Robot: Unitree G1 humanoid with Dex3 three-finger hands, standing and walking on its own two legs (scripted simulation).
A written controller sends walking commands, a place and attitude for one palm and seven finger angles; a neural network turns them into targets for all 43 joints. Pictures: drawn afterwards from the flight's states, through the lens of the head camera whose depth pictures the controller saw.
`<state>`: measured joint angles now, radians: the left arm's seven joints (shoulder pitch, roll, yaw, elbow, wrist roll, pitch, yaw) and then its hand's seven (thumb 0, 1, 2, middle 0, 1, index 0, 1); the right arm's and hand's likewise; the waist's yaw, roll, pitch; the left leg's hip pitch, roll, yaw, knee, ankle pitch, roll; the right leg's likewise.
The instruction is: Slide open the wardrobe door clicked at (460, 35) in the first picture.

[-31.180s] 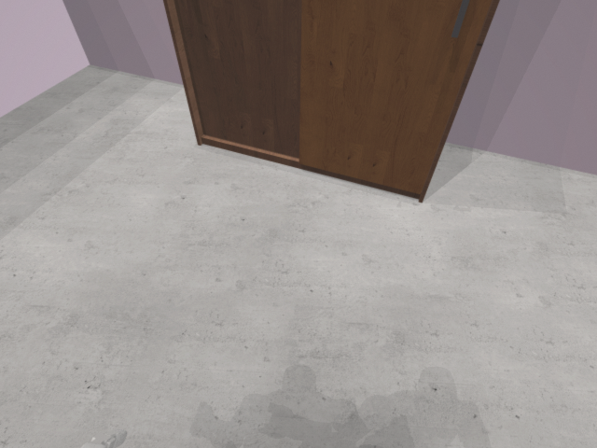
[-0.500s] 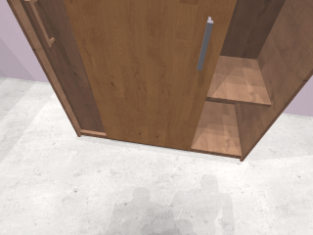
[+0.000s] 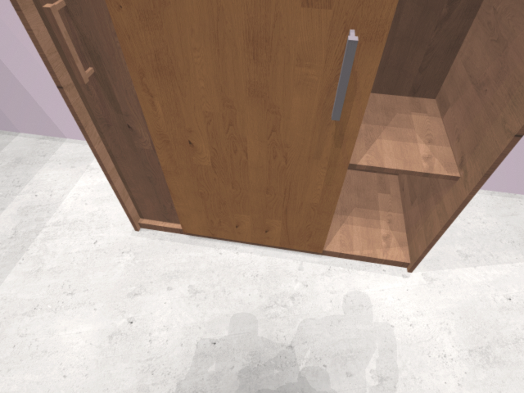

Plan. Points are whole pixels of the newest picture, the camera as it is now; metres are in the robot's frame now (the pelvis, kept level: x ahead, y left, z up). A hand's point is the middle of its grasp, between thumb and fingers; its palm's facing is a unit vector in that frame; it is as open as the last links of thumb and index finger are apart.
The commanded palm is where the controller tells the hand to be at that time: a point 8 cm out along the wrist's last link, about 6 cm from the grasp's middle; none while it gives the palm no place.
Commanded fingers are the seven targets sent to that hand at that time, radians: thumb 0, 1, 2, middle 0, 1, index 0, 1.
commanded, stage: look to check the result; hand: right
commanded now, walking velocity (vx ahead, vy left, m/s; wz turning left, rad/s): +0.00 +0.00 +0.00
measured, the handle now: (343, 77) +0.74 -0.13 +0.10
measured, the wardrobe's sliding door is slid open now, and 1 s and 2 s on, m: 0.37 0.37 0.37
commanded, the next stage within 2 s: stand and wait in 0.44 s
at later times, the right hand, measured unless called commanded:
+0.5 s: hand out of the picture +0.05 -0.20 -0.17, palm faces -0.01 +0.97 -0.25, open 7.4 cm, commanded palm none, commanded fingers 0.00 -0.90 -0.90 0.20 0.30 0.20 0.30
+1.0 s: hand out of the picture +0.09 -0.22 -0.16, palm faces -0.02 +0.95 -0.32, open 7.4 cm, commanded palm none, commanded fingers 0.00 -0.90 -0.90 0.20 0.30 0.20 0.30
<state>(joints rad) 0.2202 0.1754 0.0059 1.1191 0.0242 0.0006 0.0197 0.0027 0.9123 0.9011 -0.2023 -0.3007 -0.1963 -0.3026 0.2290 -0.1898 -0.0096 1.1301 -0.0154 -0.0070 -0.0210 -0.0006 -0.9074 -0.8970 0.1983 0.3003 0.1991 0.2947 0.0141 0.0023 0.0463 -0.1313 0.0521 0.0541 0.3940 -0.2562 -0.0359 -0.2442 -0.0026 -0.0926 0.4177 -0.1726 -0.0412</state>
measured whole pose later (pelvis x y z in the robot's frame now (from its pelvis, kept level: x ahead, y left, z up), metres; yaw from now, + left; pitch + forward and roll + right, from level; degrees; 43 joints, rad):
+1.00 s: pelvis +0.02 +0.02 +0.01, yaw +0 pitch +0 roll +0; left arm 0.09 0.32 0.00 1.12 0.02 -0.01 0.01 0.00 0.91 0.90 -0.20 -0.30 -0.20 -0.30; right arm 0.12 -0.32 -0.01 1.13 -0.01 -0.02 0.00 0.00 -0.90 -0.90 0.20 0.30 0.20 0.29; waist 0.01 0.00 0.04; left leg -0.04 0.03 0.07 0.28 -0.23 -0.01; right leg -0.16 -0.02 -0.08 0.32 -0.15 -0.01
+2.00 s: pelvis +0.03 +0.04 +0.01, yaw +1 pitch -1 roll +0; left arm 0.11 0.32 0.00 1.12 0.02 0.00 0.01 0.00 0.91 0.90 -0.20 -0.30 -0.20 -0.30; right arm 0.12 -0.32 -0.01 1.13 -0.01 -0.02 0.00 0.00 -0.90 -0.90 0.20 0.30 0.20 0.30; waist 0.01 0.00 0.04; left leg -0.01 0.00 0.06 0.26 -0.23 0.02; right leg -0.13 -0.05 -0.08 0.30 -0.15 0.02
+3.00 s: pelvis +0.03 +0.03 +0.01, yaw +1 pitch -1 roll +0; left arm 0.10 0.33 0.00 1.13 0.02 -0.01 0.01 0.00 0.91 0.90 -0.21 -0.30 -0.20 -0.30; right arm 0.11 -0.33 0.00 1.13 -0.01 -0.03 0.00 0.00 -0.90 -0.90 0.20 0.30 0.20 0.30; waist 0.01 0.01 0.05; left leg -0.01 0.01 0.06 0.25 -0.22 0.01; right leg -0.13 -0.04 -0.09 0.29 -0.15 0.01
